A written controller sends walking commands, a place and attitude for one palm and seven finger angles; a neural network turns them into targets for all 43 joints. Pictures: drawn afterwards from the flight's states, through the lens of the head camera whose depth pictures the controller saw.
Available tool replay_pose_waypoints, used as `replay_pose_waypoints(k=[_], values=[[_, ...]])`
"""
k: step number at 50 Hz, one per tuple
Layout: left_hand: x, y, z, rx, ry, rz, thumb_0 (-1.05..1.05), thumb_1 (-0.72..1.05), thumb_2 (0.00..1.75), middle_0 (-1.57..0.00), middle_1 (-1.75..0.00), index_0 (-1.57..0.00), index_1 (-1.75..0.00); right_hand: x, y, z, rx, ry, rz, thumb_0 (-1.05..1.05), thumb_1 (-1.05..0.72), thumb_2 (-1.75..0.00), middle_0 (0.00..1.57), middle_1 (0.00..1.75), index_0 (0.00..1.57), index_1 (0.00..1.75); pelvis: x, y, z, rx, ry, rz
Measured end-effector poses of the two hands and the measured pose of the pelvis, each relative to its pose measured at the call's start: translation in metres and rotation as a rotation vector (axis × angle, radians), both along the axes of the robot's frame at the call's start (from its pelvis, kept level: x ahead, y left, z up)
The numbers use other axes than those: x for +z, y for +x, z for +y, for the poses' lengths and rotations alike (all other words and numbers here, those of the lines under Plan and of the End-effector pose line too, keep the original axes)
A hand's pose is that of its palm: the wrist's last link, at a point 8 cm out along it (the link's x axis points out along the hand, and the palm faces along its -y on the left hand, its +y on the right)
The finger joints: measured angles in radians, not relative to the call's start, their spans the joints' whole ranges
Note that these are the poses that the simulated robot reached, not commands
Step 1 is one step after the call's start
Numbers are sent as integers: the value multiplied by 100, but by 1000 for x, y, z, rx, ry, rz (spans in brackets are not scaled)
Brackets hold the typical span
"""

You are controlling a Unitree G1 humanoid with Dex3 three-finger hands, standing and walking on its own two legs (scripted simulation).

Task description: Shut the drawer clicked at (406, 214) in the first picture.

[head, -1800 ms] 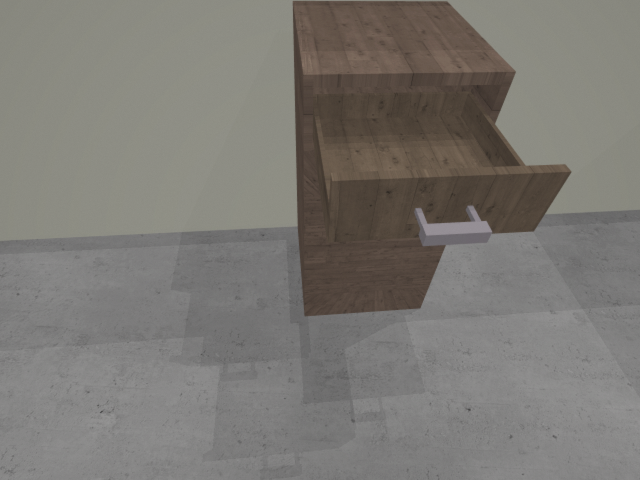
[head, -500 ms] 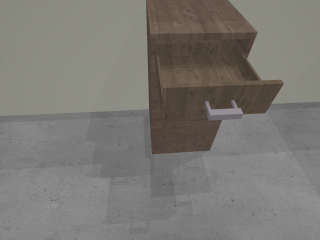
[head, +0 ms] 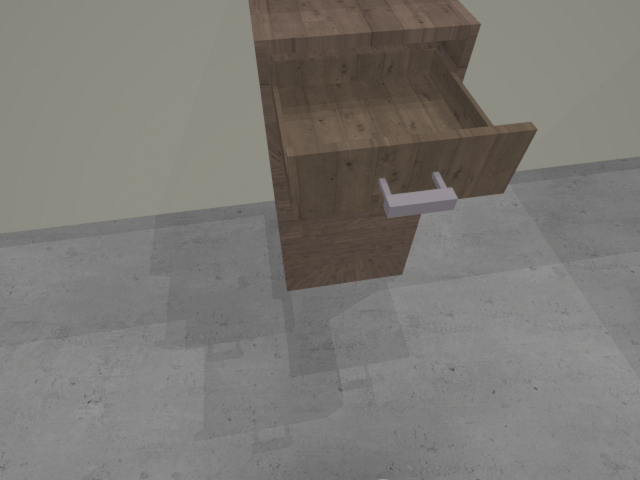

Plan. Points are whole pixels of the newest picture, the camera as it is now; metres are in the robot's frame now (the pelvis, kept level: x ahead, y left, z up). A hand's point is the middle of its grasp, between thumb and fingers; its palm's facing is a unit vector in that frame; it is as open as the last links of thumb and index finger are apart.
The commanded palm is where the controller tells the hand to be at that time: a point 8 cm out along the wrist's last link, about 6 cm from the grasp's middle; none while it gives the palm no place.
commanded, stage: walk to a spot facing it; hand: left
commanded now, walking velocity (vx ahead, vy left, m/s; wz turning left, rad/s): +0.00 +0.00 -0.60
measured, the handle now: (415, 191) +0.53 -0.10 +0.04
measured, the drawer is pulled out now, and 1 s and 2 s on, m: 0.29 0.29 0.29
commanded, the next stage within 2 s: none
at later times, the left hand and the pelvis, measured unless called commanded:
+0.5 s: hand out of the picture +0.09 +0.16 -0.15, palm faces -0.17 -0.95 -0.26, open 7.4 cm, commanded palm none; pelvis +0.01 -0.03 +0.01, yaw -15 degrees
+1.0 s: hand (215, 437) +0.19 +0.18 -0.16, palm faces -0.52 -0.83 -0.21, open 7.4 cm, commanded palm none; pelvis +0.00 +0.04 +0.01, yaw -34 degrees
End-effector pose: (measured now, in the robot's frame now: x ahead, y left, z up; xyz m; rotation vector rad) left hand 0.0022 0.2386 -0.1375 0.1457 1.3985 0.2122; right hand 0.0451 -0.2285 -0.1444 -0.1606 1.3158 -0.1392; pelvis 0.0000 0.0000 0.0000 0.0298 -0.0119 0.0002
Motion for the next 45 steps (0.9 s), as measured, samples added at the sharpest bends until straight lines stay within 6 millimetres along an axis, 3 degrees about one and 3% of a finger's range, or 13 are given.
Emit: replay_pose_waypoints(k=[7, 17, 23, 29, 34, 40, 45], values=[[11, 22, -11, -67, 75, -27, 1, 91, 90, -20, -30, -20, -30, -17, 9, -36, -64, 15, -42, 0, -91, -90, 20, 30, 21, 30, -8, 3, -24, -67, -6, 8], [28, 57, -37, -168, 49, -59, 1, 90, 90, -21, -30, -20, -30, 15, 30, -70, -129, -29, -128, 1, -91, -90, 20, 30, 20, 30, 12, 4, -37, -178, 20, 42], [26, 86, -35, -246, 33, -95, 1, 90, 90, -21, -30, -20, -30, 26, 35, -74, -177, -64, -186, 1, -91, -90, 20, 30, 20, 30, 13, 5, -30, -247, 8, 48], [19, 115, -19, -327, 21, -122, 1, 90, 90, -21, -30, -21, -30, 38, 30, -62, -229, -99, -227, 1, -91, -90, 20, 30, 20, 30, 11, 6, -12, -322, -8, 51], [5, 146, 2, -404, 4, -143, 1, 90, 90, -21, -30, -20, -30, 46, 10, -42, -292, -145, -252, 1, -91, -90, 20, 30, 20, 30, 4, 8, 12, -381, -31, 62], [6, 186, 12, -503, -19, -183, 1, 90, 90, -20, -30, -20, -30, 52, -49, -10, -359, -172, -158, 0, -91, -90, 20, 30, 21, 30, 9, 8, 32, -456, -49, 40], [10, 201, 7, -575, -32, -170, 1, 91, 90, -20, -30, -20, -30, 51, -96, 16, -456, -158, -86, 1, -91, -90, 20, 30, 21, 30, 13, 9, 38, -528, -55, 39]])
